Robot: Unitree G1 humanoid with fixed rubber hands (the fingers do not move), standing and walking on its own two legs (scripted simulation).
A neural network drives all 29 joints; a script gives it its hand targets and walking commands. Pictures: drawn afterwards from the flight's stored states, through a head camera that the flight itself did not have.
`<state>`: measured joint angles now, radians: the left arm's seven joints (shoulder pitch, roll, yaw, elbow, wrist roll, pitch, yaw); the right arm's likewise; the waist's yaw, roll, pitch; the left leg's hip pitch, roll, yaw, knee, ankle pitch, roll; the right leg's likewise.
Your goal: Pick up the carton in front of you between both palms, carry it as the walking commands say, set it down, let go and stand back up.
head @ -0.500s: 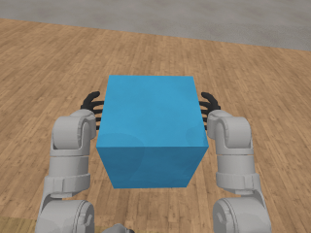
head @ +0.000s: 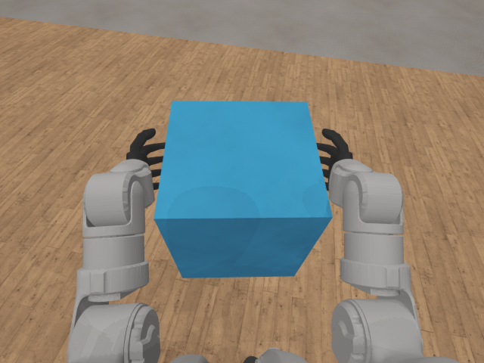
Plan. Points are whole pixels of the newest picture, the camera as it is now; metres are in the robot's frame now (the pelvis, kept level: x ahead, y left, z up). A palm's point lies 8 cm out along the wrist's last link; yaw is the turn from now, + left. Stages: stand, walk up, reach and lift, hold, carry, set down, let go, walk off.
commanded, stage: carry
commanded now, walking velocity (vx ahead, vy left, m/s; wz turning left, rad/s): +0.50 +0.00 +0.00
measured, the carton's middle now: (239, 197) +0.37 +0.01 +0.03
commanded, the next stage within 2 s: none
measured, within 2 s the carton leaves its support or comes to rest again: neither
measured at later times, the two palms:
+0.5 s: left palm (182, 76) +0.69 +0.15 +0.04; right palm (312, 84) +0.66 -0.15 +0.04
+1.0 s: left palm (194, 43) +0.81 +0.13 +0.04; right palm (312, 42) +0.82 -0.17 +0.05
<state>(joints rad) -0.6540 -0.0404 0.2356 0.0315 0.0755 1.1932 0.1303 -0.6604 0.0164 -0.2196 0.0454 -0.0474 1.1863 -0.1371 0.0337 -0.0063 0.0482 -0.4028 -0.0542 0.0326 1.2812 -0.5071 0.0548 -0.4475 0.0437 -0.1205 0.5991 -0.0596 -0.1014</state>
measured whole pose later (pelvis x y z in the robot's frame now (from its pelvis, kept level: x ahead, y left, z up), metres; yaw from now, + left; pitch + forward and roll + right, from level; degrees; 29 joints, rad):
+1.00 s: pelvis +0.45 -0.02 -0.06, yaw -1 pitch +6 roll +2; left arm -0.62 -0.02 0.22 0.05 0.06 1.18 0.13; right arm -0.66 0.01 -0.20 0.08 -0.04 1.18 -0.13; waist 0.03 -0.02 0.00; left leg -0.36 -0.04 0.02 0.67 -0.35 0.02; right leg -0.38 0.03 -0.05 0.49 -0.04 -0.06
